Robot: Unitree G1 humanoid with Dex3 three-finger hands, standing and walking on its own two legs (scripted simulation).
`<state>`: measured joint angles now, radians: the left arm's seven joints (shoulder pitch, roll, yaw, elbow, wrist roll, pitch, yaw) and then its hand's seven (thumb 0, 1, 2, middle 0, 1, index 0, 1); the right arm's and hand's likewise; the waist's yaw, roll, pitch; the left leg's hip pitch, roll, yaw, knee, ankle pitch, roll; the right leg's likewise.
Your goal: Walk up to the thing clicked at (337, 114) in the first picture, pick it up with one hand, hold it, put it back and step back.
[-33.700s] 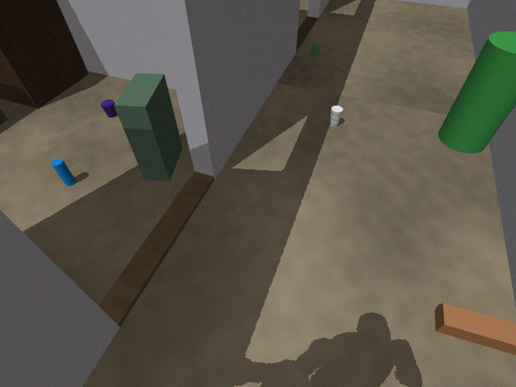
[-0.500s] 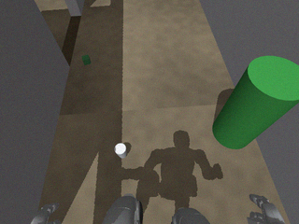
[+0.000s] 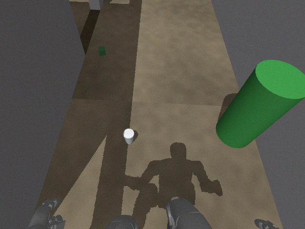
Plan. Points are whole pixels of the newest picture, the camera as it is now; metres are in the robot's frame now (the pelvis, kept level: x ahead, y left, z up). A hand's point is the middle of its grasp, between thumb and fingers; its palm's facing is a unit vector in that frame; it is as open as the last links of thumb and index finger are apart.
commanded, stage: step back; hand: left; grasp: from the side
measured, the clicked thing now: (128, 137) +0.67 +0.13 -0.70
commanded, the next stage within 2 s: none
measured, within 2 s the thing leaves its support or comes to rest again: neither
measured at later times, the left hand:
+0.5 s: hand out of the picture -0.10 +0.24 -0.13, palm faces -0.10 -0.90 -0.43, open 7.3 cm
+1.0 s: hand out of the picture -0.20 +0.21 -0.15, palm faces -0.04 -0.93 -0.35, open 7.3 cm
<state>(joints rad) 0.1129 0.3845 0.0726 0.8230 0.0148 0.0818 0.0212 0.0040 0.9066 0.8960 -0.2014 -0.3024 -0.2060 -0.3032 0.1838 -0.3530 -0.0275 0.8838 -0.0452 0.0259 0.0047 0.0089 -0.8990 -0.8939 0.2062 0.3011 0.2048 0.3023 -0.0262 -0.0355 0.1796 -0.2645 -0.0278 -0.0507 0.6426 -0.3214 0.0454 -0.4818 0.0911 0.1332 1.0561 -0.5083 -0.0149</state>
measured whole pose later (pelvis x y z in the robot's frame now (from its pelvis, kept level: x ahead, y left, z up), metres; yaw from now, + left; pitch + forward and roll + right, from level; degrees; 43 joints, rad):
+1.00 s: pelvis -0.32 -0.05 -0.01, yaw -3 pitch -1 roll +0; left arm 0.15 0.39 0.07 0.82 0.01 0.05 -0.01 0.00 0.91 0.90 -0.20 -0.30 -0.21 -0.30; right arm 0.14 -0.38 -0.03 0.84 -0.05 0.01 -0.02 0.01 -0.90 -0.89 0.21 0.30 0.21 0.30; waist 0.01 -0.03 0.12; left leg -0.36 0.05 -0.01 0.65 -0.26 0.00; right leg -0.30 0.02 0.09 0.88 -0.50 0.01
